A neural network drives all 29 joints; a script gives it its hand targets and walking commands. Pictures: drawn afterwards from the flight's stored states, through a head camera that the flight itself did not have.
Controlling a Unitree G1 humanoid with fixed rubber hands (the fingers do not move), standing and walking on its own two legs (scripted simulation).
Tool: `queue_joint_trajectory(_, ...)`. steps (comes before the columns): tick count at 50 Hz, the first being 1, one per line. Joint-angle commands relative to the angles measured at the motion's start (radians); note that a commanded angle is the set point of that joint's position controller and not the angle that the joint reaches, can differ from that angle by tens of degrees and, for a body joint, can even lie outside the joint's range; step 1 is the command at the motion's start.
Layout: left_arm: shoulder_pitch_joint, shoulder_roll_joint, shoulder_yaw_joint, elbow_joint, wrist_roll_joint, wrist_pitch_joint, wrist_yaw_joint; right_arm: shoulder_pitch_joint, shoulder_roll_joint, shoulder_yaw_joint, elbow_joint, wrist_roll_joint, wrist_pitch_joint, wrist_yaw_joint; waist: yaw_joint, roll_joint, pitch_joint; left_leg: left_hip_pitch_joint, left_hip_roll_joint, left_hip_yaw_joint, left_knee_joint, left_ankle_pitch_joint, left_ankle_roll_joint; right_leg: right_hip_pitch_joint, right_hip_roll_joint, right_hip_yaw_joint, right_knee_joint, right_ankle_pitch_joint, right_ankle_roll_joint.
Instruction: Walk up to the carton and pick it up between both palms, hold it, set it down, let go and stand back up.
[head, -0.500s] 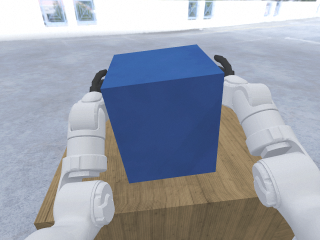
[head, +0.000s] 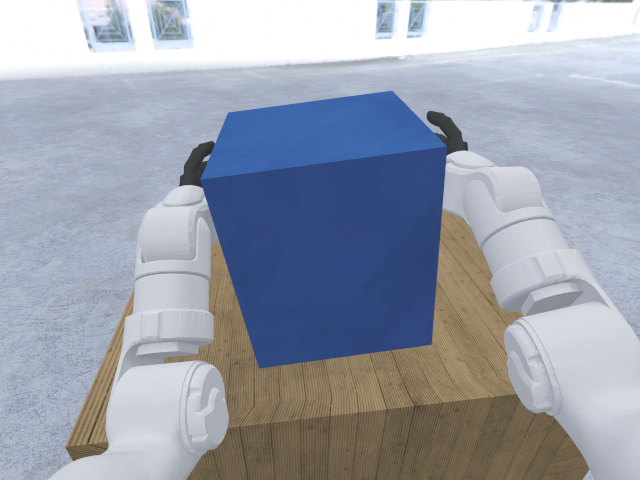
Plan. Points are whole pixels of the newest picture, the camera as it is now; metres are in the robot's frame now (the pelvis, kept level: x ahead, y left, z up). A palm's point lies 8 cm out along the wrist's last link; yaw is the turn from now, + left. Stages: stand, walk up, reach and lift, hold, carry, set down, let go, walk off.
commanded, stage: hold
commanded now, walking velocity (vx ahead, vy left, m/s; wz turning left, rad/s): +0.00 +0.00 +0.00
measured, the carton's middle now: (327, 225) +0.36 +0.00 +0.24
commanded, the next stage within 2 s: none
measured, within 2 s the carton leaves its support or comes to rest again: neither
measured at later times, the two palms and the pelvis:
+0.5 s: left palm (195, 198) +0.37 +0.16 +0.28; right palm (451, 170) +0.36 -0.14 +0.31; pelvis +0.00 +0.00 +0.00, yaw +0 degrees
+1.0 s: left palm (194, 199) +0.37 +0.16 +0.28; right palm (449, 167) +0.36 -0.14 +0.31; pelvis +0.00 +0.00 +0.00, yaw +0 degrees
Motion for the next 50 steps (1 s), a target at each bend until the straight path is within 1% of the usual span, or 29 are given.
queue_joint_trajectory(1, -0.942, -0.592, -0.407, -0.214, -0.182, -0.084, -0.156, -0.797, 0.691, 0.178, -0.349, 0.163, -0.033, 0.128, -0.013, 0.074, -0.338, 0.246, -0.055, -0.042, -0.027, 0.173, -0.028, -0.041, 0.036, 0.059, -0.048, 0.230, 0.063)
queue_joint_trajectory(2, -0.931, -0.595, -0.405, -0.220, -0.183, -0.084, -0.155, -0.792, 0.698, 0.185, -0.356, 0.161, -0.033, 0.127, -0.006, 0.072, -0.337, 0.251, -0.056, -0.041, -0.027, 0.182, -0.027, -0.037, 0.035, 0.060, -0.043, 0.246, 0.065)
queue_joint_trajectory(5, -0.917, -0.587, -0.403, -0.213, -0.177, -0.079, -0.158, -0.783, 0.686, 0.186, -0.359, 0.165, -0.029, 0.121, -0.012, 0.066, -0.325, 0.254, -0.059, -0.042, -0.024, 0.188, -0.029, -0.039, 0.035, 0.059, -0.046, 0.254, 0.068)
queue_joint_trajectory(6, -0.915, -0.583, -0.400, -0.221, -0.181, -0.080, -0.159, -0.779, 0.690, 0.190, -0.360, 0.165, -0.029, 0.122, -0.008, 0.069, -0.334, 0.255, -0.058, -0.039, -0.026, 0.183, -0.027, -0.031, 0.032, 0.062, -0.043, 0.258, 0.069)
queue_joint_trajectory(8, -0.922, -0.594, -0.416, -0.243, -0.185, -0.080, -0.158, -0.775, 0.695, 0.191, -0.359, 0.170, -0.027, 0.122, -0.012, 0.085, -0.345, 0.261, -0.058, -0.045, -0.024, 0.200, -0.034, -0.028, 0.035, 0.062, -0.041, 0.272, 0.066)
queue_joint_trajectory(9, -0.917, -0.593, -0.416, -0.237, -0.180, -0.076, -0.159, -0.763, 0.685, 0.187, -0.350, 0.168, -0.026, 0.121, -0.019, 0.085, -0.333, 0.265, -0.057, -0.044, -0.024, 0.207, -0.037, -0.028, 0.034, 0.058, -0.043, 0.273, 0.065)
queue_joint_trajectory(11, -0.913, -0.592, -0.416, -0.246, -0.181, -0.073, -0.160, -0.760, 0.680, 0.192, -0.359, 0.171, -0.028, 0.121, -0.017, 0.087, -0.330, 0.267, -0.056, -0.040, -0.023, 0.214, -0.039, -0.020, 0.037, 0.057, -0.044, 0.274, 0.064)
queue_joint_trajectory(12, -0.914, -0.592, -0.406, -0.239, -0.175, -0.071, -0.161, -0.762, 0.676, 0.189, -0.355, 0.168, -0.026, 0.120, -0.017, 0.074, -0.319, 0.262, -0.055, -0.040, -0.025, 0.204, -0.038, -0.029, 0.037, 0.057, -0.045, 0.261, 0.065)
queue_joint_trajectory(13, -0.917, -0.586, -0.405, -0.229, -0.172, -0.070, -0.162, -0.765, 0.678, 0.183, -0.344, 0.162, -0.025, 0.120, -0.018, 0.076, -0.308, 0.253, -0.056, -0.041, -0.028, 0.181, -0.036, -0.038, 0.033, 0.056, -0.047, 0.237, 0.067)
queue_joint_trajectory(16, -0.928, -0.592, -0.404, -0.227, -0.175, -0.073, -0.161, -0.783, 0.679, 0.179, -0.349, 0.158, -0.029, 0.127, -0.016, 0.077, -0.311, 0.246, -0.053, -0.041, -0.037, 0.157, -0.032, -0.044, 0.036, 0.051, -0.050, 0.202, 0.058)
queue_joint_trajectory(19, -0.926, -0.604, -0.416, -0.236, -0.175, -0.073, -0.157, -0.779, 0.674, 0.179, -0.356, 0.157, -0.033, 0.131, -0.016, 0.090, -0.337, 0.265, -0.050, -0.043, -0.029, 0.195, -0.037, -0.038, 0.040, 0.047, -0.045, 0.233, 0.057)
queue_joint_trajectory(24, -0.902, -0.594, -0.399, -0.214, -0.166, -0.070, -0.159, -0.775, 0.673, 0.187, -0.355, 0.158, -0.033, 0.130, -0.008, 0.065, -0.317, 0.255, -0.054, -0.039, -0.034, 0.192, -0.034, -0.028, 0.041, 0.051, -0.047, 0.243, 0.061)
queue_joint_trajectory(25, -0.906, -0.593, -0.403, -0.230, -0.163, -0.071, -0.159, -0.777, 0.676, 0.191, -0.361, 0.163, -0.034, 0.130, -0.008, 0.076, -0.326, 0.258, -0.054, -0.039, -0.031, 0.200, -0.033, -0.023, 0.039, 0.051, -0.044, 0.254, 0.061)
queue_joint_trajectory(26, -0.908, -0.591, -0.397, -0.222, -0.165, -0.070, -0.159, -0.769, 0.671, 0.190, -0.344, 0.165, -0.032, 0.130, -0.009, 0.078, -0.321, 0.256, -0.053, -0.037, -0.030, 0.194, -0.037, -0.026, 0.039, 0.054, -0.047, 0.249, 0.061)
queue_joint_trajectory(28, -0.913, -0.590, -0.395, -0.206, -0.165, -0.072, -0.160, -0.784, 0.680, 0.184, -0.347, 0.157, -0.034, 0.132, -0.004, 0.066, -0.314, 0.245, -0.054, -0.037, -0.038, 0.160, -0.028, -0.039, 0.036, 0.053, -0.050, 0.212, 0.062)
queue_joint_trajectory(29, -0.926, -0.595, -0.394, -0.198, -0.165, -0.073, -0.160, -0.790, 0.682, 0.183, -0.342, 0.157, -0.034, 0.132, -0.008, 0.062, -0.307, 0.244, -0.053, -0.036, -0.039, 0.152, -0.028, -0.046, 0.036, 0.052, -0.054, 0.201, 0.059)
queue_joint_trajectory(30, -0.926, -0.594, -0.396, -0.199, -0.168, -0.075, -0.159, -0.793, 0.690, 0.179, -0.342, 0.154, -0.036, 0.133, -0.003, 0.068, -0.312, 0.242, -0.055, -0.035, -0.038, 0.145, -0.026, -0.048, 0.035, 0.051, -0.050, 0.194, 0.061)
queue_joint_trajectory(31, -0.931, -0.590, -0.394, -0.196, -0.166, -0.077, -0.157, -0.797, 0.685, 0.177, -0.346, 0.156, -0.035, 0.135, -0.008, 0.064, -0.317, 0.240, -0.052, -0.039, -0.040, 0.143, -0.024, -0.053, 0.036, 0.053, -0.052, 0.196, 0.059)
queue_joint_trajectory(32, -0.929, -0.594, -0.388, -0.181, -0.166, -0.078, -0.157, -0.805, 0.690, 0.173, -0.337, 0.151, -0.035, 0.134, -0.003, 0.060, -0.309, 0.237, -0.052, -0.038, -0.040, 0.138, -0.025, -0.055, 0.036, 0.054, -0.054, 0.186, 0.060)
queue_joint_trajectory(34, -0.928, -0.588, -0.386, -0.180, -0.168, -0.081, -0.155, -0.801, 0.686, 0.169, -0.332, 0.151, -0.035, 0.134, -0.004, 0.057, -0.319, 0.236, -0.052, -0.036, -0.038, 0.146, -0.024, -0.051, 0.037, 0.053, -0.051, 0.200, 0.060)
queue_joint_trajectory(37, -0.931, -0.590, -0.389, -0.187, -0.175, -0.085, -0.154, -0.792, 0.684, 0.167, -0.317, 0.154, -0.037, 0.134, -0.010, 0.069, -0.318, 0.241, -0.051, -0.038, -0.036, 0.157, -0.027, -0.041, 0.036, 0.057, -0.054, 0.217, 0.060)
queue_joint_trajectory(38, -0.934, -0.591, -0.385, -0.185, -0.168, -0.085, -0.156, -0.800, 0.694, 0.170, -0.324, 0.153, -0.036, 0.133, -0.005, 0.063, -0.311, 0.239, -0.052, -0.042, -0.036, 0.150, -0.025, -0.049, 0.035, 0.057, -0.053, 0.210, 0.062)
queue_joint_trajectory(39, -0.931, -0.588, -0.380, -0.175, -0.168, -0.084, -0.158, -0.796, 0.686, 0.167, -0.322, 0.151, -0.035, 0.132, -0.008, 0.061, -0.307, 0.235, -0.053, -0.039, -0.040, 0.146, -0.024, -0.045, 0.034, 0.059, -0.057, 0.205, 0.061)
queue_joint_trajectory(40, -0.931, -0.586, -0.378, -0.164, -0.168, -0.084, -0.159, -0.806, 0.686, 0.168, -0.322, 0.149, -0.034, 0.132, -0.001, 0.053, -0.306, 0.230, -0.055, -0.037, -0.043, 0.134, -0.022, -0.046, 0.033, 0.057, -0.057, 0.200, 0.063)
queue_joint_trajectory(42, -0.933, -0.592, -0.389, -0.176, -0.172, -0.085, -0.159, -0.799, 0.685, 0.167, -0.319, 0.152, -0.036, 0.131, -0.012, 0.073, -0.313, 0.233, -0.053, -0.037, -0.041, 0.136, -0.027, -0.045, 0.035, 0.059, -0.054, 0.199, 0.059)
queue_joint_trajectory(48, -0.942, -0.589, -0.389, -0.182, -0.176, -0.082, -0.157, -0.796, 0.683, 0.161, -0.308, 0.155, -0.033, 0.130, -0.013, 0.075, -0.308, 0.234, -0.052, -0.040, -0.036, 0.148, -0.030, -0.047, 0.035, 0.058, -0.053, 0.201, 0.057)
queue_joint_trajectory(50, -0.943, -0.592, -0.395, -0.188, -0.176, -0.083, -0.158, -0.799, 0.687, 0.166, -0.327, 0.155, -0.032, 0.130, -0.012, 0.076, -0.320, 0.239, -0.056, -0.041, -0.037, 0.154, -0.029, -0.043, 0.034, 0.055, -0.052, 0.213, 0.061)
